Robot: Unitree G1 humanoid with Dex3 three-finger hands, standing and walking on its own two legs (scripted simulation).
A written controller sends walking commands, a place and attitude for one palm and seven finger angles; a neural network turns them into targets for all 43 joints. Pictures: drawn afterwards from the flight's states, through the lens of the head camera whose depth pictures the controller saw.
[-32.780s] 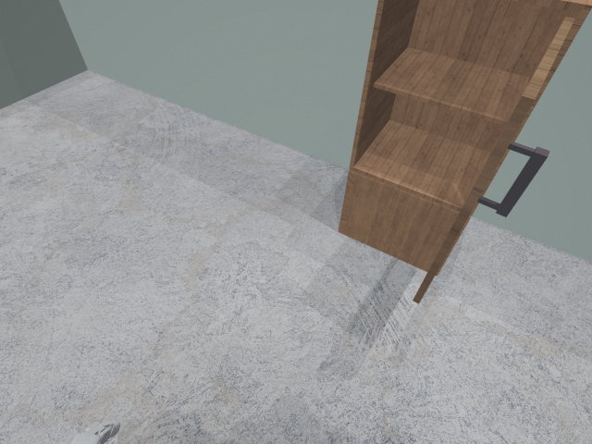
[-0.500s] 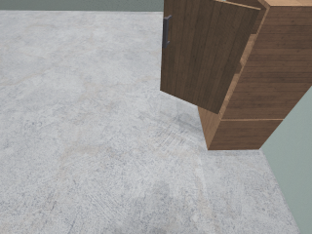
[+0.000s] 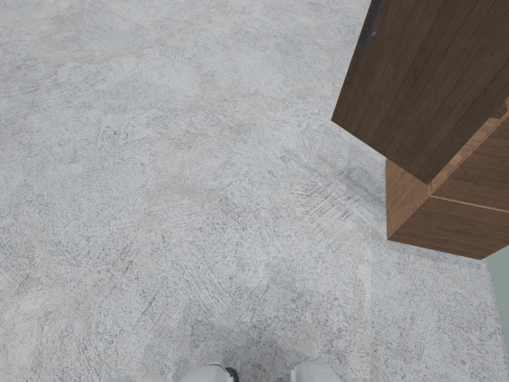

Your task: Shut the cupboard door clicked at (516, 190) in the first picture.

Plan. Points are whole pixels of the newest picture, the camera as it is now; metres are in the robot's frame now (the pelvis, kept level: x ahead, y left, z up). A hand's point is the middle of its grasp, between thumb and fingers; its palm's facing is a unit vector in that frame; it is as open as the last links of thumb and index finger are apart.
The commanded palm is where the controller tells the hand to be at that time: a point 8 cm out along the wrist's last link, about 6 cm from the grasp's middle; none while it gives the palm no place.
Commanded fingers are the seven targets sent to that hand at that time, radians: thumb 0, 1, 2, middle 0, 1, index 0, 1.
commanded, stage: walk to a spot facing it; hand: left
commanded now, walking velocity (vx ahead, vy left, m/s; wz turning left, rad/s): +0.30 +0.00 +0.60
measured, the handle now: (377, 14) +0.95 -0.29 +0.06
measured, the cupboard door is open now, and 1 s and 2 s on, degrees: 57 57 57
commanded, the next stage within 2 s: none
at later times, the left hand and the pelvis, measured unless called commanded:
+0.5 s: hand out of the picture +0.12 +0.14 -0.13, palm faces +0.30 -0.91 -0.28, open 7.4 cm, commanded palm none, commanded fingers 0.00 0.90 0.90 -0.20 -0.30 -0.20 -0.30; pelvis +0.12 -0.06 +0.02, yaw +19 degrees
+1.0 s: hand (133, 348) +0.18 +0.22 -0.17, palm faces +0.62 -0.75 -0.23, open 7.4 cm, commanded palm none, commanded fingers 0.00 0.90 0.90 -0.20 -0.30 -0.20 -0.30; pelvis +0.25 +0.02 +0.00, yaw +37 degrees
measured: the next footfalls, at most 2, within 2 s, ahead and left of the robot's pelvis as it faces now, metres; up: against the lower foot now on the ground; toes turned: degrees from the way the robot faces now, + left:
right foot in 0.34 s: +0.13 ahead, -0.16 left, +0.00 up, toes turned +13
left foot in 0.80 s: +0.28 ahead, +0.08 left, +0.00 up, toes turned +37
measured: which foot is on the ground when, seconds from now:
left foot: down 0.00-0.34, up 0.36-0.78, down 0.80-1.00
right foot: up 0.00-0.32, down 0.34-0.80, up 0.82-1.00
